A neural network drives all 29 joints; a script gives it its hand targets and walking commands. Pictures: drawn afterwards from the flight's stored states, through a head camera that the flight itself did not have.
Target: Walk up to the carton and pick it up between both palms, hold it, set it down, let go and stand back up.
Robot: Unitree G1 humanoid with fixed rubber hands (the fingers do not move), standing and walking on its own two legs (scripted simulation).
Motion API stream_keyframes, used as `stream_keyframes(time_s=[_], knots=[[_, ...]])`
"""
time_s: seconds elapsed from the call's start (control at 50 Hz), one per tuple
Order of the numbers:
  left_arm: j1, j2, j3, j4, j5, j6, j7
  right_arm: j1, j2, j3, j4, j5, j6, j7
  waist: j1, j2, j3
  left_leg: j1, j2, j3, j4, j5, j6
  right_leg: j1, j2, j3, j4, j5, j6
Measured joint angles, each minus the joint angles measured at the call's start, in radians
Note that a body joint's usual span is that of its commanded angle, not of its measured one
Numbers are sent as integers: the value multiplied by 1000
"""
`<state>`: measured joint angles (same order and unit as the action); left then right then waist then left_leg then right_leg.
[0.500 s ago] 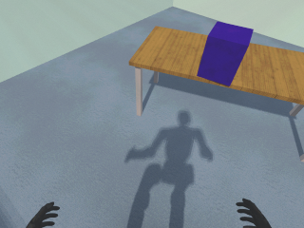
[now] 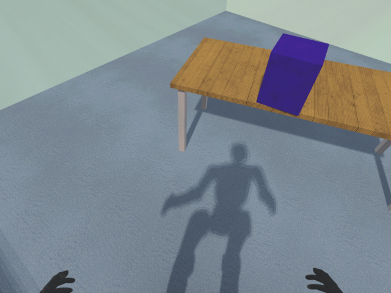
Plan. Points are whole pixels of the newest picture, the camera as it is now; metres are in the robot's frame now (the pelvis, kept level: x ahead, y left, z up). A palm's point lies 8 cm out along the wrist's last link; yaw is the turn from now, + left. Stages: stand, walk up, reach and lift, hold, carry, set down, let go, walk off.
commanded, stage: stand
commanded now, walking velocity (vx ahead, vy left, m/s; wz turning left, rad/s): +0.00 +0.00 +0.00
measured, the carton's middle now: (290, 74) +1.00 -0.44 -0.09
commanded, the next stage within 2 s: walk up in 0.66 s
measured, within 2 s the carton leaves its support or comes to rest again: neither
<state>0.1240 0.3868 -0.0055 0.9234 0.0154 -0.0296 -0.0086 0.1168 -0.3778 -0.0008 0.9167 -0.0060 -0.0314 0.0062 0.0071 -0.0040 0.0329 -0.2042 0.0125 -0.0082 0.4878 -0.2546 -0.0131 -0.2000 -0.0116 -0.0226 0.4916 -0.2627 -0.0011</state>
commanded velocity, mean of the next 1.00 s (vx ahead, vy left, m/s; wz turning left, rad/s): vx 0.00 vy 0.00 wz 0.00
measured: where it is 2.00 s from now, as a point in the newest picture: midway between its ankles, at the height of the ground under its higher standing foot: (232, 287)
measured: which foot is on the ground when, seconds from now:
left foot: down 0.00-1.00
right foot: down 0.00-0.90, up 0.92-1.00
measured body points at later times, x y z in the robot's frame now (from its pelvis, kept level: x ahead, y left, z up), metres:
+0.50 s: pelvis +0.00 +0.00 +0.01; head +0.00 +0.01 +0.46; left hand +0.09 +0.32 -0.11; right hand +0.10 -0.31 -0.10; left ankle +0.01 +0.13 -0.74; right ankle +0.00 -0.12 -0.74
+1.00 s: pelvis +0.00 -0.01 +0.01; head +0.01 -0.01 +0.45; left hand +0.11 +0.32 -0.10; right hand +0.08 -0.36 -0.09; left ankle +0.00 +0.13 -0.74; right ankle +0.01 -0.15 -0.70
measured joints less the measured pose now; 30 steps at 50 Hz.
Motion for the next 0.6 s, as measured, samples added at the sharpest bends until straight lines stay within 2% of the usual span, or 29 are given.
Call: stream_keyframes(time_s=[0.26,0.6], knots=[[-14,10,1,90,-4,7,3,-28,-3,-1,69,-3,8,3,2,-4,3,50,-2,1,-90,49,2,51,-3,-1,-90,49,5],[-23,8,-1,134,-4,10,2,-23,-1,-2,132,-5,15,-4,0,-14,3,74,-2,4,-137,78,2,73,-4,2,-136,78,7]])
